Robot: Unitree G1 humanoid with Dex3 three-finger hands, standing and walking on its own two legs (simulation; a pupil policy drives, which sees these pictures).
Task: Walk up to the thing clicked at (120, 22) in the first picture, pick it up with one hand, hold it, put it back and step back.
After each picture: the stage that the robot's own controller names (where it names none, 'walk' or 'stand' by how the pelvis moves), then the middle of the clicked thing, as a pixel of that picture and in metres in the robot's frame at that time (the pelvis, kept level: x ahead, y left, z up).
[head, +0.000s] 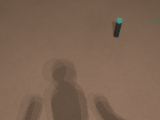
stand; (117, 28) +1.59 -0.46 -0.66
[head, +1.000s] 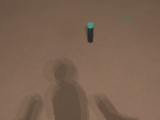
walk; (90, 33) +1.51 -0.02 -0.63
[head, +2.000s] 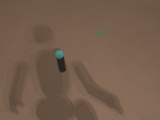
walk; (61, 61) +0.99 +0.23 -0.64
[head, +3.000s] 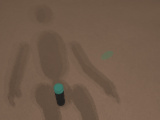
walk; (59, 95) +0.63 +0.18 -0.63
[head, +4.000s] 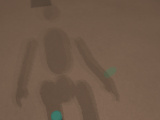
stand; out of the picture +0.45 +0.19 -0.64
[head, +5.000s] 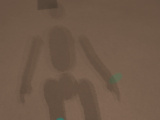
stand; out of the picture +0.41 +0.16 -0.65
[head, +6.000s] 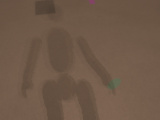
stand; out of the picture +0.37 +0.17 -0.66
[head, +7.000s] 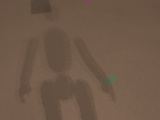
stand; out of the picture +0.39 +0.18 -0.66
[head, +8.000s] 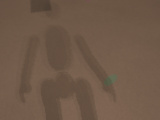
stand; out of the picture +0.38 +0.19 -0.66
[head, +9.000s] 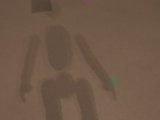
stand; out of the picture +0.37 +0.18 -0.66
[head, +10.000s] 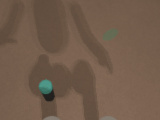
go down; (47, 91) +0.43 +0.17 -0.48
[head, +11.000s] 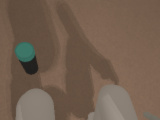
go down; (28, 60) +0.47 +0.21 -0.28
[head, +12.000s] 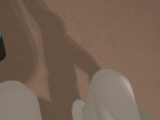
close in; out of the picture +0.46 +0.24 -0.19
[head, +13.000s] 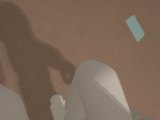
close; out of the picture +0.45 +0.27 -0.16
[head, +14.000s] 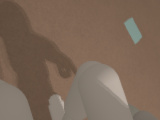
lift; out of the picture +0.42 +0.27 -0.16
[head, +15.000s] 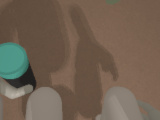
lift; (19, 74) +0.34 +0.21 -0.02
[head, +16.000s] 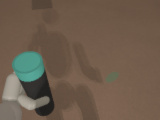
hold; (37, 88) +0.31 +0.15 +0.08
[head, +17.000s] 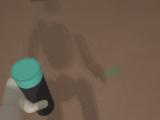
hold; (37, 91) +0.31 +0.15 +0.05
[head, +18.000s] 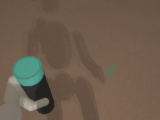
crouch; (38, 90) +0.31 +0.15 +0.04
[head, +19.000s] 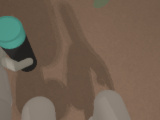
crouch; (19, 50) +0.44 +0.18 -0.03
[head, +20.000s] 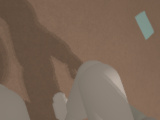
lower; out of the picture +0.43 +0.27 -0.17
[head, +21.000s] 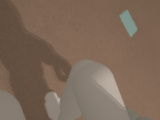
lower; out of the picture +0.45 +0.28 -0.17
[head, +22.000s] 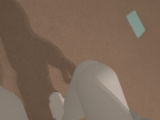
lower; out of the picture +0.44 +0.28 -0.17
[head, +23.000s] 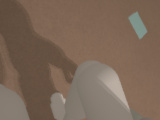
lower; out of the picture +0.43 +0.28 -0.16
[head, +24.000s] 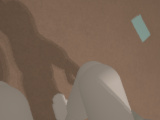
loosen; out of the picture +0.43 +0.25 -0.16
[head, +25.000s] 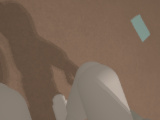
withdraw; out of the picture +0.43 +0.25 -0.17
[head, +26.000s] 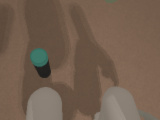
walk; (42, 65) +0.46 +0.19 -0.30
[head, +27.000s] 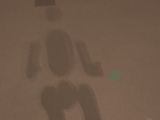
stand; out of the picture +0.38 +0.15 -0.59
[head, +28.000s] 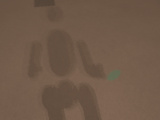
stand; out of the picture +0.39 +0.16 -0.60
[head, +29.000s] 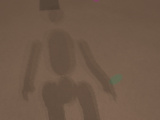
stand; out of the picture +0.39 +0.14 -0.64
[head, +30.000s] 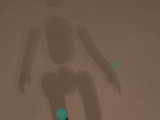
walk; (63, 119) +0.42 +0.14 -0.64
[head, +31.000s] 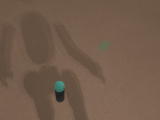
walk; (59, 92) +0.57 +0.12 -0.64
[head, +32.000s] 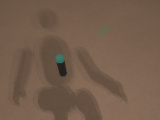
walk; (61, 66) +0.86 +0.22 -0.63
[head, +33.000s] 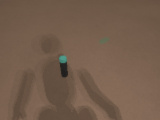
stand; (63, 66) +1.02 +0.18 -0.65
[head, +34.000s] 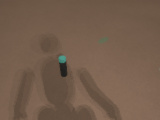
stand; (63, 66) +1.03 +0.18 -0.66
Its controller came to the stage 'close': yes
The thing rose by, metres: 0.69
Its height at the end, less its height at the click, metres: +0.00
